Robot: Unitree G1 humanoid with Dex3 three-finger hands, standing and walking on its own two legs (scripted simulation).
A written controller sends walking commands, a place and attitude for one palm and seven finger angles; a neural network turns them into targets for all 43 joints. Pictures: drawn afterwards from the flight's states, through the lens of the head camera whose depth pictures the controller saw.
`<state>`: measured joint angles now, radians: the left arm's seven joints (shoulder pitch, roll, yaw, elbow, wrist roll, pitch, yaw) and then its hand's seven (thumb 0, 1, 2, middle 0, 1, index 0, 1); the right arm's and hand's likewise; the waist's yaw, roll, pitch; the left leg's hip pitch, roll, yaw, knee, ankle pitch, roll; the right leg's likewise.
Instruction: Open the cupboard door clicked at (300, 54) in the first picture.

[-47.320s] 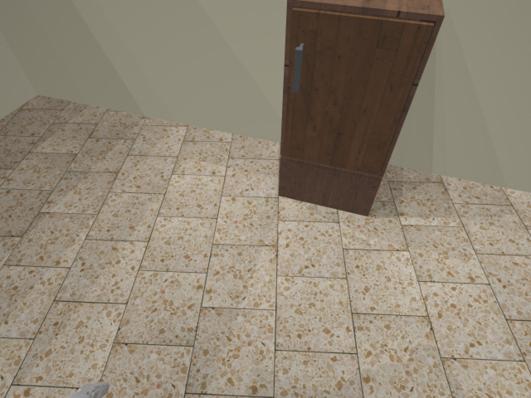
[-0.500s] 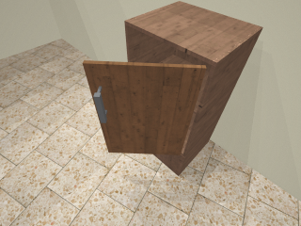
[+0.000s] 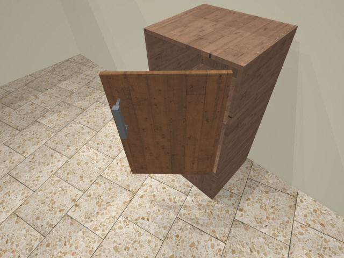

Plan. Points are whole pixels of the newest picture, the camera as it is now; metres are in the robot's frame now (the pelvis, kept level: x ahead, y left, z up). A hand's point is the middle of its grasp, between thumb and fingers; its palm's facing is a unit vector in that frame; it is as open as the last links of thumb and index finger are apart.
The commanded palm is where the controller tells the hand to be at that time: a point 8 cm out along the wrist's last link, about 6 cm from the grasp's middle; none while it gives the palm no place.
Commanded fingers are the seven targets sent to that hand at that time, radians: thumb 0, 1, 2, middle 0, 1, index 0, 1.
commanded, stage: come to a stop and stand still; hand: left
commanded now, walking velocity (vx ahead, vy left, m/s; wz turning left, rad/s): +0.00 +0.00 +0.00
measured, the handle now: (121, 119) +0.57 +0.22 -0.04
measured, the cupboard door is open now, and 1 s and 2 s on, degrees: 42 42 42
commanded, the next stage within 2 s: look again from close up in 0.80 s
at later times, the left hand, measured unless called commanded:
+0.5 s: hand out of the picture +0.01 +0.14 -0.16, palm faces +0.02 -0.98 -0.22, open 7.3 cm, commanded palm none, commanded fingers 0.00 0.90 0.90 -0.20 -0.30 -0.20 -0.30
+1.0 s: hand out of the picture +0.04 +0.12 -0.16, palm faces +0.04 -0.97 -0.22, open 7.3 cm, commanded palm none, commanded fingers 0.00 0.90 0.90 -0.20 -0.30 -0.20 -0.30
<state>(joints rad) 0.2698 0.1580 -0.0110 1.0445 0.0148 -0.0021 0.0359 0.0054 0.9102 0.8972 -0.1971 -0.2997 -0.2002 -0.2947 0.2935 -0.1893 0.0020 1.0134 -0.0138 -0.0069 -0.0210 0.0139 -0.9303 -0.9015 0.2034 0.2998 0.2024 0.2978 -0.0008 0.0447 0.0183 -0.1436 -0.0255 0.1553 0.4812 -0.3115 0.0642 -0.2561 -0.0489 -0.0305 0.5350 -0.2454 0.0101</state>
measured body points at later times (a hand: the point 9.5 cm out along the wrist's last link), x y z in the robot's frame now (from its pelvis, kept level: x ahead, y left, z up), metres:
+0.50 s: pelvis +0.02 -0.04 +0.01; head +0.04 -0.05 +0.45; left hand +0.01 +0.19 -0.15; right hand +0.00 -0.25 -0.16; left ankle -0.02 +0.07 -0.73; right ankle +0.03 -0.13 -0.73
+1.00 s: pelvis +0.03 -0.05 +0.01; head +0.05 -0.07 +0.46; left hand +0.03 +0.18 -0.15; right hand +0.03 -0.27 -0.16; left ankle -0.02 +0.07 -0.73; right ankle +0.03 -0.13 -0.73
